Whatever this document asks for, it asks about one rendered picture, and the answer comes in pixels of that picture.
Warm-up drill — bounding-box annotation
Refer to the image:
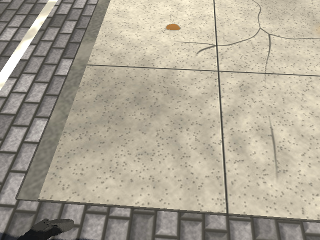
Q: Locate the left robot hand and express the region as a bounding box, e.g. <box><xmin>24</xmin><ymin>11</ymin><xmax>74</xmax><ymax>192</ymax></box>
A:
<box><xmin>17</xmin><ymin>218</ymin><xmax>74</xmax><ymax>240</ymax></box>

